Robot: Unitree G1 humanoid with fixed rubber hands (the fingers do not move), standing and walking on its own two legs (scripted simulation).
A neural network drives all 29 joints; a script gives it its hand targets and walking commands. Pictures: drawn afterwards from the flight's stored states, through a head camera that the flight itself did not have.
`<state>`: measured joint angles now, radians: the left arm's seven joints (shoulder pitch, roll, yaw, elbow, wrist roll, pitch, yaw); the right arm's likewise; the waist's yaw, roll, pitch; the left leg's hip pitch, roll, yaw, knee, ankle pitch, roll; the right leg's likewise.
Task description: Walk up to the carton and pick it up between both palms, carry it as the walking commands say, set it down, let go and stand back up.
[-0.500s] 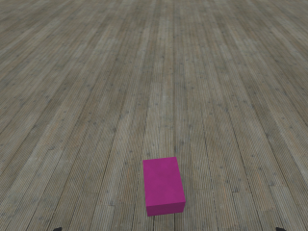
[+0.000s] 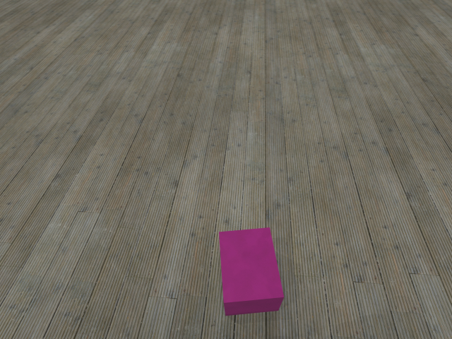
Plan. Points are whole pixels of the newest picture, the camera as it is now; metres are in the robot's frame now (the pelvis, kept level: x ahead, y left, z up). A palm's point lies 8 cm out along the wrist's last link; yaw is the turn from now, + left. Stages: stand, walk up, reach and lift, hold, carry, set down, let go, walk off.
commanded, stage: walk up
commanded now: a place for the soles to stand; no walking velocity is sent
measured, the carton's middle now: (248, 270) +0.50 -0.05 -0.67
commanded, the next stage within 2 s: none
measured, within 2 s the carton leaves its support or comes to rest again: neither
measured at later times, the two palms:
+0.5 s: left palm out of the picture +0.10 +0.33 -0.09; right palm out of the picture +0.13 -0.29 -0.09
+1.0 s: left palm out of the picture +0.09 +0.30 -0.09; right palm out of the picture +0.09 -0.31 -0.09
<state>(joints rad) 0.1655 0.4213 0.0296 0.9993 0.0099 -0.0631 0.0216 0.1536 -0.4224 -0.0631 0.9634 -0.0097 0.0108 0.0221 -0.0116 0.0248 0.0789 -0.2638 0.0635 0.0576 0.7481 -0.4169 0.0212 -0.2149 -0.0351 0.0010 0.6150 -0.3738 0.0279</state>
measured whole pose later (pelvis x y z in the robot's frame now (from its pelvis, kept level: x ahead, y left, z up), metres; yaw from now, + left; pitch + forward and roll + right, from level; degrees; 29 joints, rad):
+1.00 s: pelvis +0.00 +0.00 +0.02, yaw +1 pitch -2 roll +0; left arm 0.07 0.36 0.02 1.12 0.00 -0.02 -0.01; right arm 0.08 -0.39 -0.02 1.11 0.00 -0.01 0.02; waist -0.01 0.01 0.06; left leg -0.17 0.05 0.03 0.33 -0.12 -0.03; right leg -0.15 0.01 -0.06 0.32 -0.13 -0.02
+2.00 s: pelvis -0.01 -0.06 +0.02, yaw +2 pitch -2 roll +0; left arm 0.07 0.36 0.02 1.02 0.00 -0.04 0.00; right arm 0.10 -0.39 -0.01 1.05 0.00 0.00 0.02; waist -0.02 0.02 0.05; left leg -0.16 0.04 -0.02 0.39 -0.20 -0.04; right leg -0.14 0.02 -0.05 0.39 -0.22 -0.04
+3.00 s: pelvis +0.00 -0.04 +0.03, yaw +4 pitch -2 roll +0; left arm 0.10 0.38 0.01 1.11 0.00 -0.03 0.01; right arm 0.08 -0.38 -0.02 1.08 0.00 0.00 0.02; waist 0.01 0.00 0.04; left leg -0.11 0.00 -0.03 0.31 -0.16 -0.01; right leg -0.08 -0.01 -0.07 0.30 -0.18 0.00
